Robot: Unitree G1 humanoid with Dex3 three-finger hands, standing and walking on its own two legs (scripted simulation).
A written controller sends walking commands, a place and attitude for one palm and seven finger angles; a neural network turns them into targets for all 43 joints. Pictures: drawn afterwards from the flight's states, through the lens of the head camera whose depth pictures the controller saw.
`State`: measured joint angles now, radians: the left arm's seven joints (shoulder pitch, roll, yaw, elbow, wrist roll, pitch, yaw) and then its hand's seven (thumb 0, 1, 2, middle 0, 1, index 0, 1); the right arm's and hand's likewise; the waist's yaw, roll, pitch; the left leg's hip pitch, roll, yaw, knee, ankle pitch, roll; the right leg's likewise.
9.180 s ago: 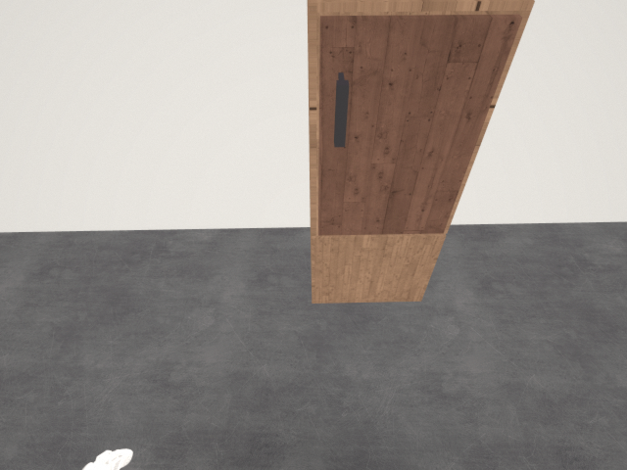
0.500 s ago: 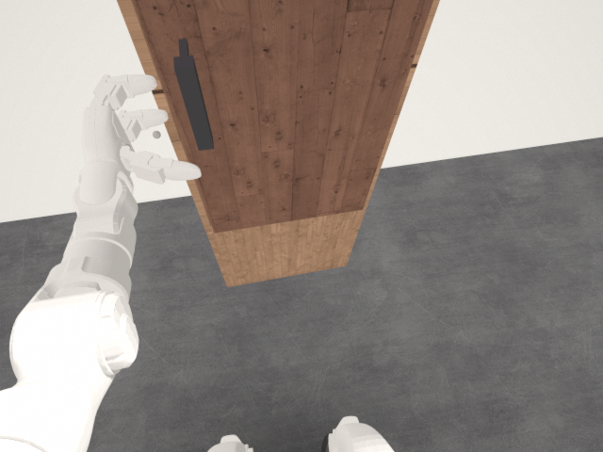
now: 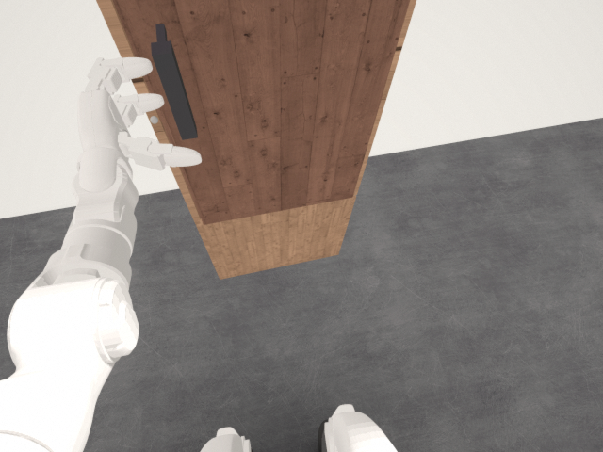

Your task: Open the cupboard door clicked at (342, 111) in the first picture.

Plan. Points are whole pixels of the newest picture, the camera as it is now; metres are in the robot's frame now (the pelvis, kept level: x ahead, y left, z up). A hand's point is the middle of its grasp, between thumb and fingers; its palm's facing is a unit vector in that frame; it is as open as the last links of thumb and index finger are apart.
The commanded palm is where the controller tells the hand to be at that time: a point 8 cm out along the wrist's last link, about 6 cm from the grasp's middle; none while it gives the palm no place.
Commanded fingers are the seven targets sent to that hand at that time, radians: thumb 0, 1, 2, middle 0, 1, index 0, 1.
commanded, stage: slide the fingers in behind the handle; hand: left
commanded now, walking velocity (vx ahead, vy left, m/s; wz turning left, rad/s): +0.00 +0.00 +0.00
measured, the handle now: (176, 85) +0.59 +0.12 +0.10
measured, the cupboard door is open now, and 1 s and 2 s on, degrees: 0 0 0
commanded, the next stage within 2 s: close the thumb around the handle in 1.36 s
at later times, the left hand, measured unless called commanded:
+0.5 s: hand (178, 113) +0.54 +0.11 +0.10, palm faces +0.10 -0.99 -0.02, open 13.9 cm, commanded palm +0.51 +0.16 +0.10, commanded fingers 0.00 -0.50 0.30 -0.30 -1.20 -0.30 -1.20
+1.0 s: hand (198, 112) +0.54 +0.09 +0.10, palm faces +0.11 -0.99 -0.03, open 14.0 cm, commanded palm +0.51 +0.14 +0.10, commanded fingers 0.00 -0.50 0.30 -0.30 -1.20 -0.30 -1.20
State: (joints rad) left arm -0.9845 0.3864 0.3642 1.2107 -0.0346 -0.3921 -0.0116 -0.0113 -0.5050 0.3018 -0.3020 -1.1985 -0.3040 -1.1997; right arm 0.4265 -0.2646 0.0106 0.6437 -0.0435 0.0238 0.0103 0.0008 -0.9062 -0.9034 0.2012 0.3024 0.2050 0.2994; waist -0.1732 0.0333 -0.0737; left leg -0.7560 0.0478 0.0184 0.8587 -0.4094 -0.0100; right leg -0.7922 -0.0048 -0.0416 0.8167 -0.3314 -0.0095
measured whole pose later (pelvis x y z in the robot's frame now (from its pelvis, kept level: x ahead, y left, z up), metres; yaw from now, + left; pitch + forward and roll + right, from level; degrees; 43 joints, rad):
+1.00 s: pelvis +0.01 +0.00 +0.00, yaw +0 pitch +19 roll +0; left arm -0.99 0.25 0.29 1.17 0.00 -0.40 0.16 -0.01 -0.50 0.30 -0.30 -1.20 -0.29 -1.20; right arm 0.41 -0.24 -0.01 0.65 -0.07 0.03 0.04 0.00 -0.91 -0.90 0.20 0.30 0.20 0.30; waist -0.17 0.04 -0.09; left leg -0.75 0.05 0.02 0.85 -0.43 -0.01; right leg -0.79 -0.01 -0.03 0.82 -0.35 -0.01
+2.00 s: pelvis +0.01 +0.00 +0.00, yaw +0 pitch +19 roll -1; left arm -1.01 0.25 0.29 1.20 0.00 -0.40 0.17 0.00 0.53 0.74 -0.38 -1.31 -0.36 -1.31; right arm 0.43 -0.25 -0.01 0.66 -0.08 0.02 0.05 0.00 -0.91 -0.90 0.20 0.30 0.20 0.30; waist -0.17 0.05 -0.10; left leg -0.77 0.04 0.02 0.86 -0.43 -0.01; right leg -0.81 -0.01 -0.03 0.82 -0.35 0.00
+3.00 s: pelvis +0.02 -0.02 +0.02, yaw +1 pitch +9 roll +0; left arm -0.31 -0.16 -0.22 0.36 0.06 -0.08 0.66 0.04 0.66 0.74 -0.34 -1.32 -0.36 -1.33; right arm 0.17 -0.17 -0.03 0.60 -0.08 0.03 0.07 0.00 -0.91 -0.90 0.20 0.30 0.20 0.30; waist -0.03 0.05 -0.09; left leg -0.47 0.05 0.01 0.72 -0.40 -0.04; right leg -0.53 0.00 -0.05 0.73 -0.36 -0.03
